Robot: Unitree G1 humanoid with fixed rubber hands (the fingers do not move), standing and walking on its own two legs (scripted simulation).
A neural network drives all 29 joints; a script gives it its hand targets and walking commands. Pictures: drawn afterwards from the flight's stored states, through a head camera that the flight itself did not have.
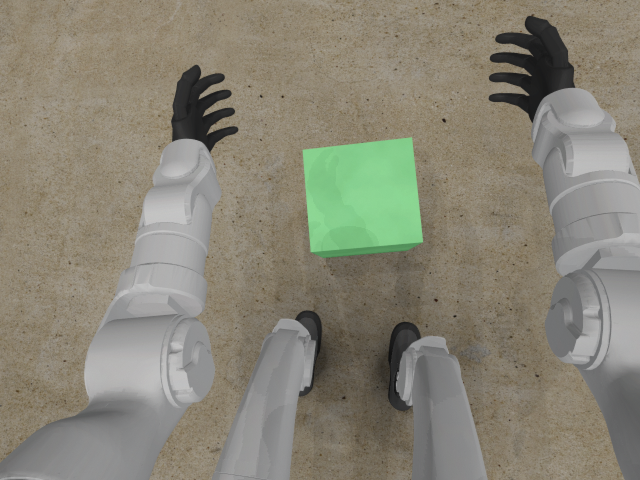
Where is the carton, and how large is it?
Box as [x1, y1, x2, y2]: [303, 137, 422, 257]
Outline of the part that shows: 411,137 303,150 311,252 322,257 398,251 407,250 422,242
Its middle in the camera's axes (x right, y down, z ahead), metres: +0.09 -0.08 +0.85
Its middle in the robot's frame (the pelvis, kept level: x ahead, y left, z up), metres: +0.49 +0.03 -0.51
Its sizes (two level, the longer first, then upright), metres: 0.210 0.200 0.250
